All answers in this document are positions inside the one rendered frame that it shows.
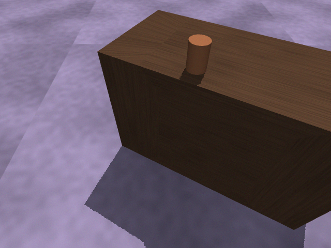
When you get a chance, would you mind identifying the can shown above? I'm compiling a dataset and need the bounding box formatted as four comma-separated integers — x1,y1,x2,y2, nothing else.
186,35,212,75

